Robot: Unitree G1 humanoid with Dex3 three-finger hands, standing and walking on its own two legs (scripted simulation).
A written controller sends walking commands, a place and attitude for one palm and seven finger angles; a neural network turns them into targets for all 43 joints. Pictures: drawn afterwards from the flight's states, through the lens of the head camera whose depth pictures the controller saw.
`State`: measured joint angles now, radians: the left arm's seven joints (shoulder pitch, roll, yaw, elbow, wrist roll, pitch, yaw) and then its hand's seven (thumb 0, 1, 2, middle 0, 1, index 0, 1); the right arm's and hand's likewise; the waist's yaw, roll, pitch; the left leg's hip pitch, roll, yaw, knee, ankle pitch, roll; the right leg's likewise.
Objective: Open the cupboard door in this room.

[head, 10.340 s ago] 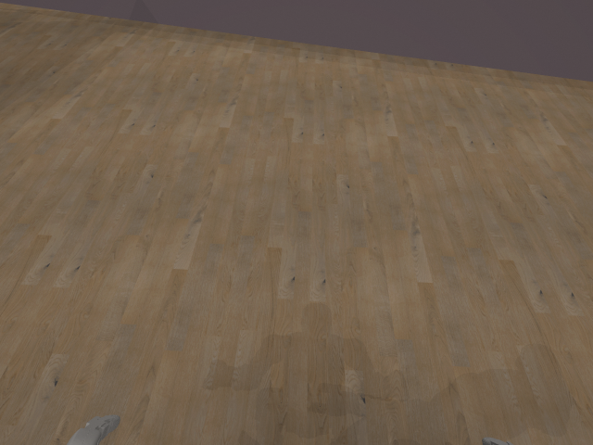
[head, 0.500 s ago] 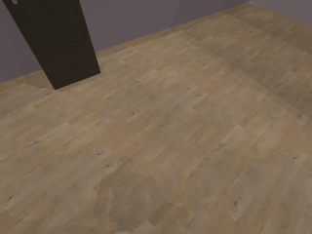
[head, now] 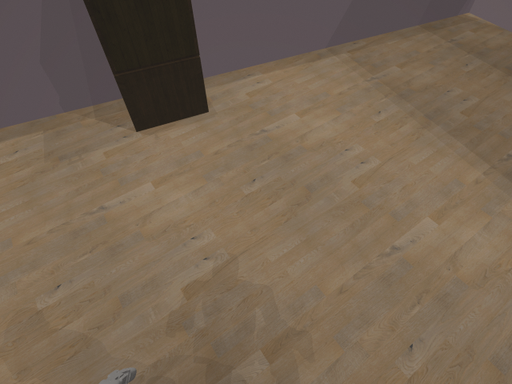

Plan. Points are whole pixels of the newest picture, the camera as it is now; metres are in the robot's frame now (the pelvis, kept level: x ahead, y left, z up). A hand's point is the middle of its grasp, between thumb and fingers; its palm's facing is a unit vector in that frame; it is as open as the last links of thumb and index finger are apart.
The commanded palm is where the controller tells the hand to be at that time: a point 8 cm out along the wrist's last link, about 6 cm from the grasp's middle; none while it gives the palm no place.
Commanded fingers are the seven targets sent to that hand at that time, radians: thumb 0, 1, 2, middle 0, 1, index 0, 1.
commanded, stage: turn or walk to find it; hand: left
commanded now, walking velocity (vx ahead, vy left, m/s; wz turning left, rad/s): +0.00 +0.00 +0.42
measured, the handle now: out of the picture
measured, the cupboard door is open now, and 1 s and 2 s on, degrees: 0 0 0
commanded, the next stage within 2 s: stand and wait in 0.18 s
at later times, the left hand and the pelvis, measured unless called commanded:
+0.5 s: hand out of the picture -0.05 +0.16 -0.16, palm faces +0.23 -0.94 -0.25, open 7.4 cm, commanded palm none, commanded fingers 0.00 0.90 0.90 -0.20 -0.30 -0.20 -0.30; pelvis -0.03 -0.03 +0.00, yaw +10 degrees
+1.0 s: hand out of the picture -0.08 +0.16 -0.15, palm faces +0.36 -0.89 -0.28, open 7.4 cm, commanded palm none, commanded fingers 0.00 0.90 0.90 -0.20 -0.30 -0.20 -0.30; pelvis -0.08 -0.05 +0.00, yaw +19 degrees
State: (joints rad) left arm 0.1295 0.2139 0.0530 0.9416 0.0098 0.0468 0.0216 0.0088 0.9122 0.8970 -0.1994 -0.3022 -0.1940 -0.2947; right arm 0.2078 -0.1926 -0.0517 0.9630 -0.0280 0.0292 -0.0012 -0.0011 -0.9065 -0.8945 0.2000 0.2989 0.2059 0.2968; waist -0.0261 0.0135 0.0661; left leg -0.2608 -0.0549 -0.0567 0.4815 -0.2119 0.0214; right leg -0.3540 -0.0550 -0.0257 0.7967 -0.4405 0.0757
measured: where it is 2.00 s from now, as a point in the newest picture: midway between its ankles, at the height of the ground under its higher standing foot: outside the picture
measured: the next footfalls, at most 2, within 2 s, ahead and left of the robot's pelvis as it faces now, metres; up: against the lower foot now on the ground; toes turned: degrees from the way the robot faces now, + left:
right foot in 0.06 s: +0.04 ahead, -0.12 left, +0.00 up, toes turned -2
left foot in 0.54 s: -0.06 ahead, +0.11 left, +0.00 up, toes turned +13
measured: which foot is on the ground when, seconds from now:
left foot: down 0.00-0.06, up 0.08-0.52, down 0.54-0.90, up 0.92-1.00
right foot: up 0.00-0.04, down 0.06-0.56, up 0.58-0.86, down 0.88-1.00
